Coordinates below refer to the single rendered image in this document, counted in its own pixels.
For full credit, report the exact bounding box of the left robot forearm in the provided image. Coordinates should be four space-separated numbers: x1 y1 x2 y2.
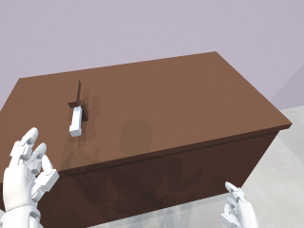
0 205 44 228

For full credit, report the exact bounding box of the left robot hand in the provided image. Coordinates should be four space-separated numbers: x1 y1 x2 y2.
3 127 60 213

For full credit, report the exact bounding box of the right robot hand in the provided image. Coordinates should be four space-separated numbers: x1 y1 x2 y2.
221 181 259 228

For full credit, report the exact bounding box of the tap lever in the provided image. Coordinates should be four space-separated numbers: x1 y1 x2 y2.
69 106 83 137

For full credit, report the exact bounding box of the counter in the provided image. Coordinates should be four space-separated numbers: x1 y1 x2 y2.
0 51 293 228

